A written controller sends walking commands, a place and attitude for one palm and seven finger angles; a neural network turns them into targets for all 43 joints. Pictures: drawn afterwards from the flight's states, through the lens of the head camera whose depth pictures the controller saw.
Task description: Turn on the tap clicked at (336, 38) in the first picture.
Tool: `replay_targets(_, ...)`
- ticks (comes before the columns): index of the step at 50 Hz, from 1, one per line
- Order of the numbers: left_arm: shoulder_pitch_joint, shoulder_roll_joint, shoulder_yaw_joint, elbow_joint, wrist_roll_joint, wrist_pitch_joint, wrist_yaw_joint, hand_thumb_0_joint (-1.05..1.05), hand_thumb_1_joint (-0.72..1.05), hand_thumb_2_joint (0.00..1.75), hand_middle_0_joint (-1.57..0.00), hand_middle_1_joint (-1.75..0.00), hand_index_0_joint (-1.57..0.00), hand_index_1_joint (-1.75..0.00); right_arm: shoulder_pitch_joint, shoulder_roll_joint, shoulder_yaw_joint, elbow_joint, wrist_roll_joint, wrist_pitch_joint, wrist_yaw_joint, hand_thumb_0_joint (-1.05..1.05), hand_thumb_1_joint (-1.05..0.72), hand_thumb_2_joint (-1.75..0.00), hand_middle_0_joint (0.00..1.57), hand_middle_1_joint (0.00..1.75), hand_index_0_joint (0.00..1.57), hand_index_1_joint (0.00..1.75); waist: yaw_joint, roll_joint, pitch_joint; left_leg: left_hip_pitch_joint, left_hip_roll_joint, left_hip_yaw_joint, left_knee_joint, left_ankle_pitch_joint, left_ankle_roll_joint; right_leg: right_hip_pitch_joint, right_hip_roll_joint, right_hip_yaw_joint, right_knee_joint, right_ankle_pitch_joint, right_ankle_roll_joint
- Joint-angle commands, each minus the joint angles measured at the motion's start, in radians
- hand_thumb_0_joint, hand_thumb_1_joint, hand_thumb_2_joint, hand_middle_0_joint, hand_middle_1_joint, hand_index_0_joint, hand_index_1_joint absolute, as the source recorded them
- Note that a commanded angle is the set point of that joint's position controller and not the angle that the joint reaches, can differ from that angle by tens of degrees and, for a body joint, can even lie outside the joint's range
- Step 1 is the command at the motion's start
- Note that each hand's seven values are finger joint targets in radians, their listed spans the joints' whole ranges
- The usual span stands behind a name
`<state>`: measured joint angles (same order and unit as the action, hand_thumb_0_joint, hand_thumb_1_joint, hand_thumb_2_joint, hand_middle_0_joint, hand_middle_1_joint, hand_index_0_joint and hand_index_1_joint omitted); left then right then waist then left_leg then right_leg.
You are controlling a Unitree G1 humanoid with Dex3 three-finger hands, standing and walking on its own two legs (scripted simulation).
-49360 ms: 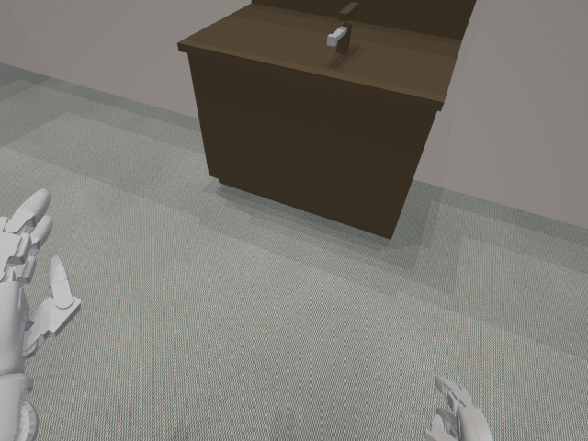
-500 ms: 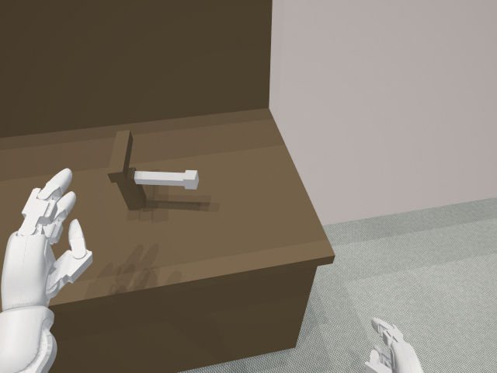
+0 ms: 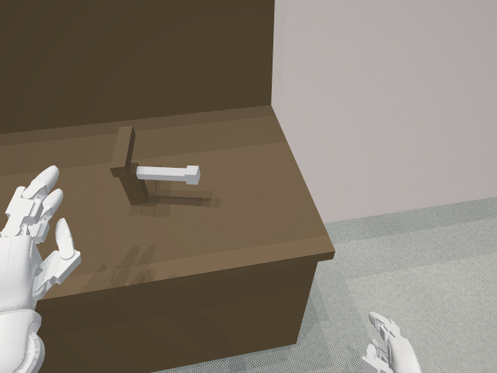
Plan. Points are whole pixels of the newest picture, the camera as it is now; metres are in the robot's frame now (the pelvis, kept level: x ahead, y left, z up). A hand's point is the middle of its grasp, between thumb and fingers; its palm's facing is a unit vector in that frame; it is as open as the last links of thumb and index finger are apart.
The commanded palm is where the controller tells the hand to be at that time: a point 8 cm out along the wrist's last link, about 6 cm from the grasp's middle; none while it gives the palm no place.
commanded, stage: step back with the hand held close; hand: left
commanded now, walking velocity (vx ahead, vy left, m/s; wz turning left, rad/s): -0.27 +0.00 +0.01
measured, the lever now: (192, 175) +0.47 +0.18 +0.05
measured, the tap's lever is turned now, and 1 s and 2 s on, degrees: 75 75 75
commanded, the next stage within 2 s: stop stepping back and stand still in 1.48 s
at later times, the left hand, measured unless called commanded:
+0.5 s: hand (38, 301) +0.14 +0.26 +0.15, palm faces +0.37 -0.82 -0.44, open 7.4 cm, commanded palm +0.10 +0.30 +0.17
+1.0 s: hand (20, 336) +0.11 +0.25 +0.16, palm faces +0.38 -0.83 -0.40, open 7.4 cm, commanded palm +0.05 +0.30 +0.17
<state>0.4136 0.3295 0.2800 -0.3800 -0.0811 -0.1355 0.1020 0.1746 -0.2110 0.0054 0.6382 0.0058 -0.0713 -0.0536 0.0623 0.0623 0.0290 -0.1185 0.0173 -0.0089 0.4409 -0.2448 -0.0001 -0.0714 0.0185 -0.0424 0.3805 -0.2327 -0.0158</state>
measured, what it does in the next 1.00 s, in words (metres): shifts its weight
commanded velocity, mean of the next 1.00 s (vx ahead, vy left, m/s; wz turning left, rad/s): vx -0.31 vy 0.00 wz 0.02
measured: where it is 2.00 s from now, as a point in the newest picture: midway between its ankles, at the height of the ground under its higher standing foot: outside the picture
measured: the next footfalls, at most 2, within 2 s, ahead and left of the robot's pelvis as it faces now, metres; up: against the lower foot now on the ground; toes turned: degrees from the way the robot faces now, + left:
left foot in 1.38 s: -0.08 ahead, +0.16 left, +0.00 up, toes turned +4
right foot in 1.60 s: -0.18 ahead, -0.07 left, +0.00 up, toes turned +4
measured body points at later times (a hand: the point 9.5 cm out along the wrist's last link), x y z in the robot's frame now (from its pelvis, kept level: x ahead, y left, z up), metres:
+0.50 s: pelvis -0.06 +0.02 -0.01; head -0.04 +0.01 +0.44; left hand +0.12 +0.30 +0.18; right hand +0.11 -0.22 -0.10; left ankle +0.00 +0.12 -0.74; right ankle -0.01 -0.11 -0.74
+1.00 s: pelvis -0.11 +0.02 -0.02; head -0.08 +0.03 +0.43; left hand +0.08 +0.30 +0.18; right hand +0.06 -0.23 -0.10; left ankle +0.00 +0.12 -0.74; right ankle -0.01 -0.11 -0.74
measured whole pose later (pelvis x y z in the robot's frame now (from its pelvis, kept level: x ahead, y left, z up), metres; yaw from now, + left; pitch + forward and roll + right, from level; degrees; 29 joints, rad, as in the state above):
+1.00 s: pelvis -0.11 +0.02 -0.02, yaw +0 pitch +0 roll -2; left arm 0.49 0.38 0.35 -0.54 -0.03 -0.23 0.17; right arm 0.21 -0.22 -0.02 0.59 0.00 -0.07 -0.07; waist 0.00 0.01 0.04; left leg -0.46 0.01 0.01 0.62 -0.18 0.03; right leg -0.41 0.01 -0.04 0.55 -0.15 0.00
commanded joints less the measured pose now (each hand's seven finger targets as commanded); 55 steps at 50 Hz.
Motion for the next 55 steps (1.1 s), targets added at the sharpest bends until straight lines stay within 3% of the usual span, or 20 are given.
replay_targets(1, -0.042, 0.160, 0.123, -0.153, 0.008, -0.091, 0.003, 0.00, 0.90, 0.90, -0.20, -0.30, -0.20, -0.30, -0.109, -0.112, -0.040, -0.180, -0.002, -0.016, -0.012, 0.00, -0.90, -0.90, 0.20, 0.30, 0.20, 0.30, -0.032, -0.096, -0.093, -0.004, 0.047, -0.021, 0.020, 0.227, 0.042, -0.093, -0.127, 0.104, -0.045, 0.425, 0.000)
replay_targets(4, -0.006, 0.154, 0.111, -0.190, 0.011, -0.091, 0.003, 0.00, 0.90, 0.90, -0.20, -0.30, -0.20, -0.30, -0.106, -0.122, -0.047, -0.208, 0.001, 0.001, -0.015, 0.00, -0.90, -0.90, 0.20, 0.30, 0.20, 0.30, -0.029, -0.029, -0.154, 0.003, 0.066, -0.023, 0.001, 0.330, 0.040, -0.084, -0.115, 0.081, 0.002, 0.409, 0.011)
replay_targets(7, 0.004, 0.204, 0.147, -0.259, 0.014, -0.093, 0.016, 0.00, 0.90, 0.90, -0.20, -0.30, -0.20, -0.30, -0.114, -0.129, -0.050, -0.229, 0.002, 0.013, -0.020, 0.00, -0.90, -0.90, 0.20, 0.30, 0.20, 0.30, -0.024, -0.019, -0.170, -0.025, 0.075, -0.043, -0.018, 0.338, 0.040, -0.088, -0.103, 0.074, 0.019, 0.347, 0.013)
replay_targets(12, 0.040, 0.242, 0.191, -0.314, 0.019, -0.104, 0.033, 0.00, 0.90, 0.90, -0.20, -0.30, -0.20, -0.30, -0.109, -0.130, -0.057, -0.248, 0.004, 0.019, -0.026, 0.00, -0.90, -0.90, 0.20, 0.30, 0.20, 0.30, -0.024, 0.008, -0.173, -0.102, 0.082, -0.066, -0.038, 0.256, 0.040, -0.092, -0.091, 0.077, 0.039, 0.268, 0.014)
replay_targets(17, 0.062, 0.222, 0.185, -0.316, 0.024, -0.119, 0.042, 0.00, 0.90, 0.90, -0.20, -0.30, -0.20, -0.30, -0.095, -0.138, -0.062, -0.250, 0.007, 0.003, -0.026, 0.00, -0.90, -0.90, 0.20, 0.30, 0.20, 0.30, -0.031, 0.049, -0.152, -0.202, 0.096, -0.102, -0.086, 0.040, 0.050, -0.102, -0.068, 0.074, 0.067, 0.141, 0.017)
replay_targets(21, 0.041, 0.189, 0.159, -0.306, 0.033, -0.129, 0.045, 0.00, 0.90, 0.90, -0.20, -0.30, -0.20, -0.30, -0.081, -0.140, -0.063, -0.246, 0.009, -0.018, -0.028, 0.00, -0.90, -0.90, 0.20, 0.30, 0.20, 0.30, -0.039, 0.017, -0.121, -0.295, 0.097, -0.113, -0.099, -0.156, 0.060, -0.108, -0.061, 0.083, 0.070, 0.063, 0.022)
replay_targets(26, 0.010, 0.187, 0.153, -0.295, 0.044, -0.137, 0.053, 0.00, 0.90, 0.90, -0.20, -0.30, -0.20, -0.30, -0.069, -0.140, -0.061, -0.232, 0.006, -0.036, -0.029, 0.00, -0.90, -0.90, 0.20, 0.30, 0.20, 0.30, -0.044, -0.037, -0.091, -0.342, 0.087, -0.118, -0.067, -0.280, 0.063, -0.166, -0.076, 0.112, 0.026, -0.086, 0.014)
replay_targets(27, 0.008, 0.220, 0.180, -0.309, 0.046, -0.137, 0.059, 0.00, 0.90, 0.90, -0.20, -0.30, -0.20, -0.30, -0.069, -0.146, -0.063, -0.227, 0.002, -0.039, -0.032, 0.00, -0.90, -0.90, 0.20, 0.30, 0.20, 0.30, -0.047, -0.021, -0.099, -0.334, 0.087, -0.123, -0.072, -0.276, 0.062, -0.172, -0.076, 0.117, 0.026, -0.095, 0.010)
replay_targets(28, 0.003, 0.186, 0.152, -0.310, 0.045, -0.137, 0.059, 0.00, 0.90, 0.90, -0.20, -0.30, -0.20, -0.30, -0.066, -0.135, -0.058, -0.226, 0.003, -0.040, -0.031, 0.00, -0.90, -0.90, 0.20, 0.30, 0.20, 0.30, -0.048, -0.020, -0.100, -0.336, 0.086, -0.123, -0.065, -0.275, 0.063, -0.177, -0.077, 0.113, 0.030, -0.103, 0.011)
replay_targets(32, -0.009, 0.227, 0.187, -0.339, 0.052, -0.143, 0.072, 0.00, 0.90, 0.90, -0.20, -0.30, -0.20, -0.30, -0.068, -0.142, -0.059, -0.218, -0.003, -0.052, -0.031, 0.00, -0.90, -0.90, 0.20, 0.30, 0.20, 0.30, -0.050, 0.012, -0.102, -0.363, 0.093, -0.140, -0.070, -0.312, 0.065, -0.178, -0.072, 0.115, 0.047, -0.124, 0.008)
replay_targets(34, -0.006, 0.195, 0.166, -0.338, 0.052, -0.144, 0.073, 0.00, 0.90, 0.90, -0.20, -0.30, -0.20, -0.30, -0.066, -0.136, -0.055, -0.220, -0.002, -0.054, -0.029, 0.00, -0.90, -0.90, 0.20, 0.30, 0.20, 0.30, -0.050, 0.028, -0.103, -0.396, 0.101, -0.145, -0.082, -0.328, 0.070, -0.151, -0.063, 0.108, 0.074, -0.105, 0.012)
replay_targets(41, 0.027, 0.207, 0.177, -0.338, 0.044, -0.151, 0.082, 0.00, 0.90, 0.90, -0.20, -0.30, -0.20, -0.30, -0.048, -0.125, -0.060, -0.203, -0.006, -0.054, -0.019, 0.00, -0.90, -0.90, 0.20, 0.30, 0.20, 0.30, -0.056, -0.073, -0.117, -0.352, 0.066, -0.099, 0.041, -0.235, 0.045, -0.231, -0.132, 0.176, 0.014, -0.083, -0.019)
replay_targets(42, 0.033, 0.231, 0.196, -0.343, 0.044, -0.150, 0.086, 0.00, 0.90, 0.90, -0.20, -0.30, -0.20, -0.30, -0.046, -0.132, -0.063, -0.195, -0.008, -0.053, -0.019, 0.00, -0.90, -0.90, 0.20, 0.30, 0.20, 0.30, -0.058, -0.057, -0.126, -0.339, 0.065, -0.102, 0.048, -0.216, 0.040, -0.237, -0.142, 0.186, 0.012, -0.073, -0.029)
replay_targets(43, 0.032, 0.202, 0.170, -0.354, 0.043, -0.152, 0.086, 0.00, 0.90, 0.90, -0.20, -0.30, -0.20, -0.30, -0.043, -0.120, -0.060, -0.195, -0.005, -0.050, -0.017, 0.00, -0.90, -0.90, 0.20, 0.30, 0.20, 0.30, -0.062, -0.059, -0.135, -0.324, 0.066, -0.102, 0.053, -0.202, 0.039, -0.246, -0.145, 0.176, 0.022, -0.062, -0.031)
replay_targets(46, 0.036, 0.218, 0.183, -0.366, 0.043, -0.159, 0.092, 0.00, 0.90, 0.90, -0.20, -0.30, -0.20, -0.30, -0.052, -0.126, -0.061, -0.202, -0.006, -0.053, -0.018, 0.00, -0.90, -0.90, 0.20, 0.30, 0.20, 0.30, -0.060, -0.041, -0.128, -0.354, 0.077, -0.119, 0.027, -0.236, 0.047, -0.247, -0.124, 0.163, 0.046, -0.086, -0.018)
replay_targets(47, 0.041, 0.236, 0.204, -0.361, 0.045, -0.158, 0.095, 0.00, 0.90, 0.90, -0.20, -0.30, -0.20, -0.30, -0.053, -0.136, -0.063, -0.199, -0.008, -0.052, -0.021, 0.00, -0.90, -0.90, 0.20, 0.30, 0.20, 0.30, -0.061, 0.000, -0.117, -0.386, 0.093, -0.143, -0.015, -0.263, 0.051, -0.230, -0.104, 0.150, 0.064, -0.103, -0.013)
replay_targets(51, 0.021, 0.204, 0.204, -0.355, 0.068, -0.166, 0.088, 0.00, 0.90, 0.90, -0.20, -0.30, -0.20, -0.30, -0.061, -0.144, -0.066, -0.211, -0.010, -0.058, -0.026, 0.00, -0.90, -0.90, 0.20, 0.30, 0.20, 0.30, -0.055, 0.113, -0.114, -0.627, 0.177, -0.229, -0.173, -0.475, 0.107, -0.017, 0.000, 0.084, 0.273, -0.070, 0.027)
replay_targets(52, 0.009, 0.229, 0.224, -0.365, 0.070, -0.166, 0.087, 0.00, 0.90, 0.90, -0.20, -0.30, -0.20, -0.30, -0.064, -0.146, -0.070, -0.210, -0.010, -0.059, -0.028, 0.00, -0.90, -0.90, 0.20, 0.30, 0.20, 0.30, -0.053, 0.137, -0.127, -0.633, 0.196, -0.257, -0.194, -0.447, 0.115, 0.013, 0.020, 0.076, 0.319, -0.003, 0.032)
replay_targets(54, 0.025, 0.202, 0.206, -0.360, 0.068, -0.165, 0.073, 0.00, 0.90, 0.90, -0.20, -0.30, -0.20, -0.30, -0.060, -0.136, -0.074, -0.210, -0.012, -0.064, -0.027, 0.00, -0.90, -0.90, 0.20, 0.30, 0.20, 0.30, -0.051, 0.124, -0.148, -0.587, 0.204, -0.238, -0.164, -0.391, 0.114, 0.001, 0.024, 0.084, 0.338, 0.027, 0.030)
replay_targets(55, 0.039, 0.200, 0.207, -0.343, 0.068, -0.166, 0.067, 0.00, 0.90, 0.90, -0.20, -0.30, -0.20, -0.30, -0.066, -0.137, -0.076, -0.210, -0.012, -0.066, -0.026, 0.00, -0.90, -0.90, 0.20, 0.30, 0.20, 0.30, -0.050, 0.112, -0.123, -0.619, 0.200, -0.223, -0.147, -0.445, 0.115, -0.004, 0.020, 0.099, 0.323, -0.016, 0.028)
